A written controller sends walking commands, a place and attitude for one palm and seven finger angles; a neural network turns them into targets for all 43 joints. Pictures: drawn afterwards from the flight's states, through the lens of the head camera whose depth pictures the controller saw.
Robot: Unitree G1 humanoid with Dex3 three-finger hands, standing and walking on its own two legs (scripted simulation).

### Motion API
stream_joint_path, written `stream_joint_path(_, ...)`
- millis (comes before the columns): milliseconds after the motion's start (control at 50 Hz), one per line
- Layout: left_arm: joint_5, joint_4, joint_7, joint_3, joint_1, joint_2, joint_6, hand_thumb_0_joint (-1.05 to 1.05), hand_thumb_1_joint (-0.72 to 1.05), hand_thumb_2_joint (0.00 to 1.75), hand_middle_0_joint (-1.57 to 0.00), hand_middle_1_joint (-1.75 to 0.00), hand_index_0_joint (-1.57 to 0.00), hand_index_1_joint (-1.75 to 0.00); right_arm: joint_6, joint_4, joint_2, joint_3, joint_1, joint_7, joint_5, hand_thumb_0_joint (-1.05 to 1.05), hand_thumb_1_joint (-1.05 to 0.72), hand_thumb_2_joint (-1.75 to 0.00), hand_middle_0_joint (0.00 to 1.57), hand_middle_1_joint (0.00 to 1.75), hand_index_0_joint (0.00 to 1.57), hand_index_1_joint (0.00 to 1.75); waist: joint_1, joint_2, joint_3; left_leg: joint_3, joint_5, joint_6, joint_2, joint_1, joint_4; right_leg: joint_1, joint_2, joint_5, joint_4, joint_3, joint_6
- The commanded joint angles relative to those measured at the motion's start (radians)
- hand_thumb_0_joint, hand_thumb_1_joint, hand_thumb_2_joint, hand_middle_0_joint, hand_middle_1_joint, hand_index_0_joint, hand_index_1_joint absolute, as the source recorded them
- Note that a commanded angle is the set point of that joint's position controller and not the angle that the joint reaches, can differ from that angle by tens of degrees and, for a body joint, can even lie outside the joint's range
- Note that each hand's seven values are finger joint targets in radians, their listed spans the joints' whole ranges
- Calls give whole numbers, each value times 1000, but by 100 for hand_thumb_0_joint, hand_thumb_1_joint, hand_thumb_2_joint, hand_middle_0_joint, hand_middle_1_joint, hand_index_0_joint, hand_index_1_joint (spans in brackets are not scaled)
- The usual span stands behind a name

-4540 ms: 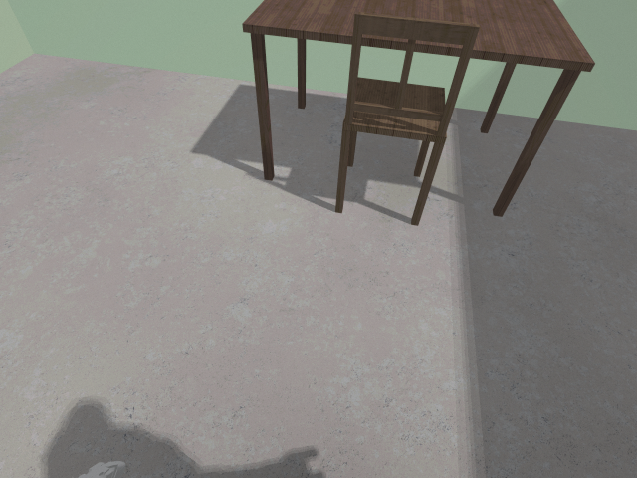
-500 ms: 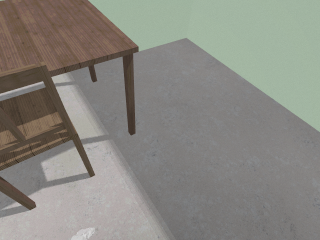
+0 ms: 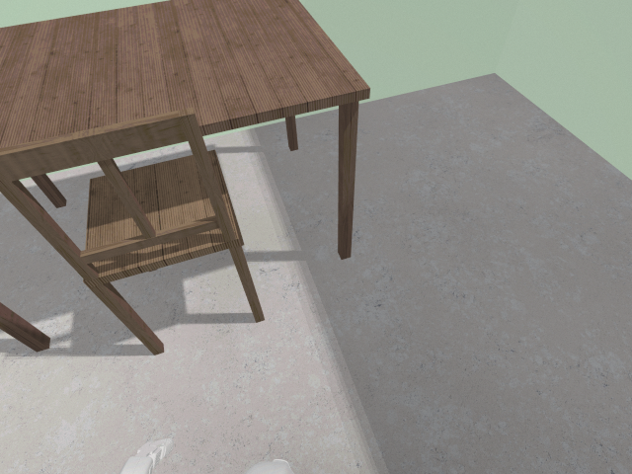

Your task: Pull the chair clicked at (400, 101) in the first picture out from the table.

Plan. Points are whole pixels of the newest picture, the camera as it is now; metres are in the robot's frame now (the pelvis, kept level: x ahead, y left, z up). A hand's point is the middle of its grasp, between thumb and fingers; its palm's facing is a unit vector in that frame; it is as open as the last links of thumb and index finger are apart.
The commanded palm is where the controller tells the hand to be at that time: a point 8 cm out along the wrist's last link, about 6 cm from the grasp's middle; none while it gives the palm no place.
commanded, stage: turn to face it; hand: left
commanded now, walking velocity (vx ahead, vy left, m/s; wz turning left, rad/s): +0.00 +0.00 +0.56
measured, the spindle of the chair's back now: (129, 200) +0.63 +0.43 -0.09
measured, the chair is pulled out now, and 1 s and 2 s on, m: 0.00 0.00 0.00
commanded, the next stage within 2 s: take the last steps up to it in 0.44 s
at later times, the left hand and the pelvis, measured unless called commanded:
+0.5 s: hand out of the picture -0.06 +0.25 -0.17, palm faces +0.30 -0.92 -0.24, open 7.4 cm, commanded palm none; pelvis -0.03 +0.03 +0.01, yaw +14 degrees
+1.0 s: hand out of the picture -0.03 +0.19 -0.15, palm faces +0.38 -0.90 -0.20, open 7.3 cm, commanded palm none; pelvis +0.03 +0.03 +0.02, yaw +20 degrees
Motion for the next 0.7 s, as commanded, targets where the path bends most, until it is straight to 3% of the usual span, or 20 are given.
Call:
stream_joint_path(0,8,-87,17,46,-1,200,-21,0,90,90,-20,-30,-20,-30,-6,-87,-95,-33,-41,11,-12,0,-90,-90,20,30,20,30,6,-268,-19,18,-64,-28,61,-183,487,25,-343,187,-304,223,-131)
stream_joint_path(20,8,-90,14,35,-22,170,-24,0,90,90,-20,-30,-20,-30,-3,-70,-89,-32,-28,18,-13,0,-90,-90,20,30,20,30,-9,-243,-3,39,-3,-38,69,-169,515,11,-295,221,-282,137,-116)
stream_joint_path(40,12,-92,16,33,-23,160,-26,0,90,90,-20,-30,-20,-30,-3,-64,-79,-28,-14,22,-9,0,-90,-90,20,30,20,30,-16,-244,-9,59,9,-44,72,-158,501,23,-284,278,-267,94,-114)
stream_joint_path(60,14,-90,18,33,-6,162,-28,0,90,90,-20,-30,-20,-30,-3,-62,-72,-22,-20,23,-10,0,-90,-90,20,30,20,30,-6,-243,-16,74,10,-51,76,-144,471,42,-285,300,-260,67,-117)
stream_joint_path(160,19,-40,13,41,115,207,-21,0,90,90,-20,-30,-20,-30,-2,-80,-48,-4,-121,22,-5,0,-90,-90,20,30,20,30,58,-231,-26,134,-60,-55,73,-86,233,130,-317,382,-239,33,-142)
stream_joint_path(240,24,-11,11,52,150,232,-16,0,90,90,-20,-30,-20,-30,-19,-85,-33,13,-130,16,3,0,-90,-90,20,30,20,30,76,-272,-82,176,-97,-34,58,23,11,181,-337,545,-163,16,-150)
stream_joint_path(280,19,0,10,55,134,239,-12,0,90,90,-20,-30,-20,-30,-28,-64,-37,17,-64,10,3,0,-90,-90,20,30,20,30,43,-266,-118,197,7,-23,46,122,-157,181,-311,561,-93,-27,-108)
stream_joint_path(300,10,2,8,55,129,228,-9,0,90,90,-20,-30,-20,-30,-34,-52,-56,13,-27,9,0,0,-90,-90,20,30,20,30,22,-239,-131,196,128,-11,53,232,-288,124,-290,506,-34,-61,-67)
stream_joint_path(320,1,-7,4,51,131,197,-4,0,90,90,-20,-30,-20,-30,-46,-42,-124,-2,20,6,-4,0,-90,-90,20,30,20,30,-8,-95,-178,91,327,29,156,405,-373,-6,-240,363,113,-105,-11)
stream_joint_path(340,-1,-46,-4,31,115,125,0,0,90,90,-20,-30,-20,-30,-49,-44,-231,-25,71,3,-10,0,-90,-90,20,30,20,30,-33,218,-175,-221,697,145,414,526,-387,-275,-113,-204,315,-128,58)
stream_joint_path(360,8,-58,6,19,55,118,14,0,90,90,-20,-30,-20,-30,-44,-19,-248,-27,117,-11,-6,0,-90,-90,20,30,20,30,-61,212,-163,-241,803,222,465,439,-401,-283,-95,-346,435,-21,52)
stream_joint_path(380,5,-44,11,24,32,118,19,0,90,90,-20,-30,-20,-30,-47,-11,-219,-19,97,-24,-7,0,-90,-90,20,30,20,30,-48,212,-144,-202,814,228,423,409,-390,-289,-93,-306,499,30,46)
stream_joint_path(420,1,-2,0,29,43,125,18,0,90,90,-20,-30,-20,-30,-48,-31,-153,2,-8,-32,-8,0,-90,-90,20,30,20,30,-4,137,-88,-96,750,202,331,329,-392,-266,-91,-175,540,48,48)
stream_joint_path(440,1,15,-6,30,72,123,16,0,90,90,-20,-30,-20,-30,-52,-37,-137,10,-31,-32,-6,0,-90,-90,20,30,20,30,13,99,-95,-59,729,188,304,327,-396,-248,-84,-135,540,38,48)
stream_joint_path(480,1,35,-7,28,96,115,20,0,90,90,-20,-30,-20,-30,-57,-34,-125,13,-27,-32,-4,0,-90,-90,20,30,20,30,18,79,-100,-34,697,182,281,336,-415,-226,-76,-98,510,30,55)
stream_joint_path(540,1,40,-6,21,89,100,20,0,90,90,-20,-30,-20,-30,-57,-16,-118,15,7,-33,-5,0,-90,-90,20,30,20,30,8,43,-105,-69,585,202,285,356,-440,-204,-60,-100,415,31,54)
stream_joint_path(600,9,37,-14,12,56,82,11,0,90,90,-20,-30,-20,-30,-62,10,-111,13,63,-32,-13,0,-90,-90,20,30,20,30,-18,49,-83,-138,281,218,295,360,-494,-201,-43,-130,323,23,39)
stream_joint_path(640,14,34,-21,6,41,78,2,0,90,90,-20,-30,-20,-30,-67,26,-106,12,77,-30,-15,0,-90,-90,20,30,20,30,-21,79,-42,-169,95,220,289,332,-528,-188,-37,-141,251,11,27)
stream_joint_path(680,15,37,-27,2,36,64,-9,0,90,90,-20,-30,-20,-30,-71,40,-101,12,91,-29,-19,0,-90,-90,20,30,20,30,-21,75,-18,-191,-12,217,281,288,-542,-135,-22,-147,165,-2,14)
